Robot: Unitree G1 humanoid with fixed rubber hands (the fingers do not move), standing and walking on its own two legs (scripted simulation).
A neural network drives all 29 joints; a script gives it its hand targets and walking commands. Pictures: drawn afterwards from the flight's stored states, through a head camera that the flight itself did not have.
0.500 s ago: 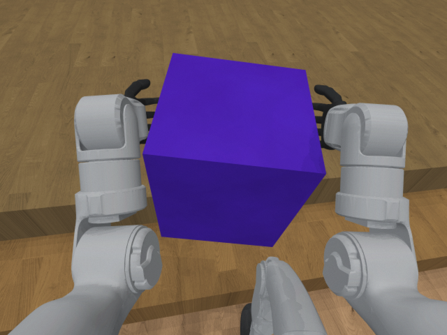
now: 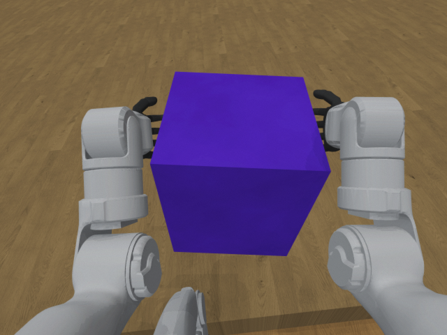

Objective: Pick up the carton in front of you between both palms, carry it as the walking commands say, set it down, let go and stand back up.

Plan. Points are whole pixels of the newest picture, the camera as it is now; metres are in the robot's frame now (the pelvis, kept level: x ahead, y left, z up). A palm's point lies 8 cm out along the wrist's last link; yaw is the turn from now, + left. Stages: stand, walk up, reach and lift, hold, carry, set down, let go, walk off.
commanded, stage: carry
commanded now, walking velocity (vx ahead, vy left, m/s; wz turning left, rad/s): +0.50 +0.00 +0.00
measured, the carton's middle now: (234, 169) +0.38 +0.00 +0.13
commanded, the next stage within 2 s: none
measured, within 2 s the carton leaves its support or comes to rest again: neither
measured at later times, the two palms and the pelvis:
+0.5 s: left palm out of the picture +0.70 +0.14 +0.38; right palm out of the picture +0.69 -0.16 +0.39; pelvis +0.31 -0.03 +0.17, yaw -1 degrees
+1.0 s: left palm out of the picture +0.97 +0.13 +0.52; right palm out of the picture +0.97 -0.17 +0.52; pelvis +0.60 -0.01 +0.30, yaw -1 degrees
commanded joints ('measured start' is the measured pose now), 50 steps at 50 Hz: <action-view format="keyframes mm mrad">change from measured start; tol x64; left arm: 1 -749 -1013 -382 7 -372 1 -270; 50 -646 -1057 -380 129 -360 -37 -269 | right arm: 1 -750 1077 491 -21 459 -14 156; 50 -628 1075 373 156 425 -39 212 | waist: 1 -249 -199 -643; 50 -59 -2 -472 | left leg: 1 1031 -148 -11 -598 344 14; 3 1230 234 -887 -945 1095 239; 18 1316 201 -304 -1231 256 11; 24 1065 120 53 -986 1852 -25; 29 411 -153 -372 462 256 -94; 50 1039 97 -228 -997 358 -70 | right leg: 1 -164 69 -72 713 1368 -61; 3 -637 315 211 1505 -30 41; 16 -1681 98 132 1980 -465 -140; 24 -409 274 -232 858 -93 -128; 27 167 -120 792 269 82 -352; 50 -290 63 -21 658 128 -2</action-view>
